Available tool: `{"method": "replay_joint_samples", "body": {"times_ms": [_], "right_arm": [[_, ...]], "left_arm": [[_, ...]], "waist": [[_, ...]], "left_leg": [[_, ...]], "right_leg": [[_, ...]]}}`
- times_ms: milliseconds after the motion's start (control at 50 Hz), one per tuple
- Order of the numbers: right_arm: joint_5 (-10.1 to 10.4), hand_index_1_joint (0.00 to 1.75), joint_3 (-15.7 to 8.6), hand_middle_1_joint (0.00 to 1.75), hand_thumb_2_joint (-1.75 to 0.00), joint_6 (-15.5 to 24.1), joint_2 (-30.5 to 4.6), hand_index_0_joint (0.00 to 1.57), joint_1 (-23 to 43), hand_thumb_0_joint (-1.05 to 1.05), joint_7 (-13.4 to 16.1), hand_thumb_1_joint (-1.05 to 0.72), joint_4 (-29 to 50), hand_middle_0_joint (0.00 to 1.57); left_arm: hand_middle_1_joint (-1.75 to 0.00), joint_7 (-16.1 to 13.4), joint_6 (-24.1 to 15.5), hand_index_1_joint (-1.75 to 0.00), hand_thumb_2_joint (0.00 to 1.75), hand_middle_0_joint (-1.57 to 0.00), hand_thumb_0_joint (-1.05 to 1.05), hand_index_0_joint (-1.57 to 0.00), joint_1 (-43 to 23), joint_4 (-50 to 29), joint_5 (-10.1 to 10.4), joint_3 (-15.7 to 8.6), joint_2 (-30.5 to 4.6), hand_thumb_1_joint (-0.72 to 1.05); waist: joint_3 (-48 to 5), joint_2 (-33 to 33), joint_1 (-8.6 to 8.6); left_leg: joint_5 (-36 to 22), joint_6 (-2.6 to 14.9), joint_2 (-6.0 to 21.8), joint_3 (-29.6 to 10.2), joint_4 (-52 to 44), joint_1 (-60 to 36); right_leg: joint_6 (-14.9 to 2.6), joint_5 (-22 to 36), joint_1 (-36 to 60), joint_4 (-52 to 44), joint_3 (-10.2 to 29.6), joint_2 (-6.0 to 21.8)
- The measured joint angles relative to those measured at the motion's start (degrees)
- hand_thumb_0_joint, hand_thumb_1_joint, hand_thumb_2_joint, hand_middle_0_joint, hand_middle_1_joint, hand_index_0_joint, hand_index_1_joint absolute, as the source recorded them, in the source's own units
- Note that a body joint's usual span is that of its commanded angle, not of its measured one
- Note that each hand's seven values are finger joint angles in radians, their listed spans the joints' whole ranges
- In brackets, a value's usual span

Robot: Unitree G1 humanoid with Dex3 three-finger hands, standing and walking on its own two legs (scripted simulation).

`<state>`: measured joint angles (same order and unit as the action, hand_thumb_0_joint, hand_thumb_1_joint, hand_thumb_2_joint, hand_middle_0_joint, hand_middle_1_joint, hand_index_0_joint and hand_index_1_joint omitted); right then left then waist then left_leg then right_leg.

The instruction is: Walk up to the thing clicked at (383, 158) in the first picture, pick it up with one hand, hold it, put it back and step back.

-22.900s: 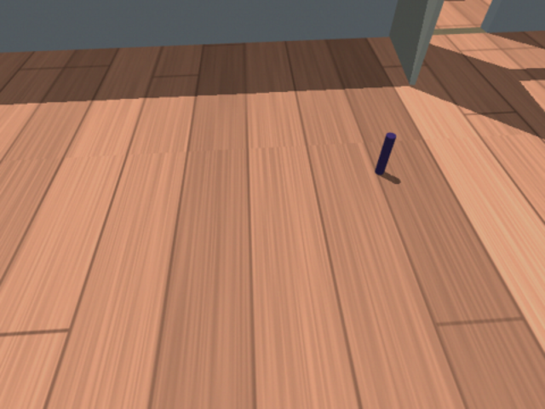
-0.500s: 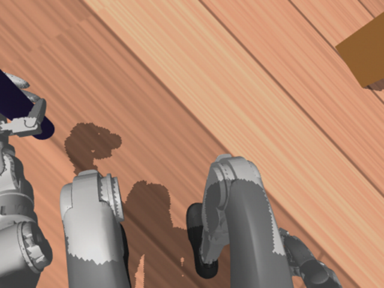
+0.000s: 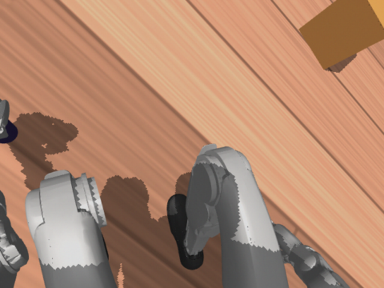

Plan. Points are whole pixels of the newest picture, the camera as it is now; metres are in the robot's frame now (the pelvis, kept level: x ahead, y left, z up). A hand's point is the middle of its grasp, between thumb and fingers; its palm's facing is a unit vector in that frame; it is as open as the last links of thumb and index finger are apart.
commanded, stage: lower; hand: left
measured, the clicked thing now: out of the picture +0.43 +0.30 -0.12
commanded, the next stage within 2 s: loosen in 1.16 s
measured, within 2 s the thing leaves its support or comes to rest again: rests again in 1.50 s
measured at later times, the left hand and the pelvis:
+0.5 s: hand out of the picture +0.44 +0.29 -0.15, palm faces +0.33 -0.94 +0.00, open 6.9 cm; pelvis +0.00 +0.01 +0.00, yaw -2 degrees
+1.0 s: hand out of the picture +0.44 +0.29 -0.16, palm faces +0.34 -0.94 +0.01, open 6.9 cm; pelvis -0.01 +0.01 -0.01, yaw -3 degrees
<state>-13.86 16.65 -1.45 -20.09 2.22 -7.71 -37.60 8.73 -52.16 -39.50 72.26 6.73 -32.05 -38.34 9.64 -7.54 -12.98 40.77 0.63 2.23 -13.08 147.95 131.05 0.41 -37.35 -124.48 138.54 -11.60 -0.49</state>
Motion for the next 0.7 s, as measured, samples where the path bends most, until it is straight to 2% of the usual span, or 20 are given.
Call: {"method": "replay_joint_samples", "body": {"times_ms": [120,300,540,700], "right_arm": [[-0.7,0.3,1.8,0.3,-0.91,0.1,-0.2,0.21,0.9,0.0,-0.1,-0.91,0.9,0.2],[-1.9,0.3,3.8,0.3,-0.9,0.0,-0.6,0.21,1.9,0.0,-0.3,-0.9,2.0,0.2],[-2.7,0.3,5.5,0.3,-0.9,0.1,-1.2,0.21,2.9,-0.01,-0.3,-0.9,2.5,0.2],[-3.1,0.3,6.8,0.3,-0.9,0.0,-1.2,0.21,3.7,-0.01,-0.3,-0.9,3.3,0.2]], "left_arm": [[-1.22,-0.3,-1.2,-1.23,1.16,-0.91,0.01,-0.9,-0.1,1.9,0.6,-0.2,-1.4,-0.07],[-1.21,-1.0,-2.6,-1.22,1.16,-0.91,0.01,-0.91,0.2,2.7,-0.2,-0.5,-3.1,-0.07],[-1.21,-1.6,-3.8,-1.21,1.16,-0.92,0.01,-0.91,0.2,3.9,0.4,0.8,-4.6,-0.07],[-1.2,-2.4,-4.7,-1.21,1.17,-0.92,0.01,-0.92,0.1,5.3,0.4,0.1,-5.5,-0.07]], "waist": [[1.0,-1.0,-0.54],[2.7,-2.5,-0.86],[3.7,-3.0,-1.21],[4.6,-3.8,-1.52]], "left_leg": [[0.1,-0.06,0.0,-0.9,0.8,-0.5],[0.1,0.11,0.0,-2.0,1.6,-0.8],[0.5,0.2,-0.1,-2.9,2.1,-1.4],[0.3,0.2,-0.1,-3.7,2.5,-1.6]], "right_leg": [[0.15,0.3,0.7,0.1,-0.7,-0.3],[0.58,0.7,1.7,-0.1,-1.5,-0.6],[0.91,0.6,2.7,-0.3,-2.2,-0.9],[1.05,1.1,3.1,-0.4,-2.8,-1.2]]}}
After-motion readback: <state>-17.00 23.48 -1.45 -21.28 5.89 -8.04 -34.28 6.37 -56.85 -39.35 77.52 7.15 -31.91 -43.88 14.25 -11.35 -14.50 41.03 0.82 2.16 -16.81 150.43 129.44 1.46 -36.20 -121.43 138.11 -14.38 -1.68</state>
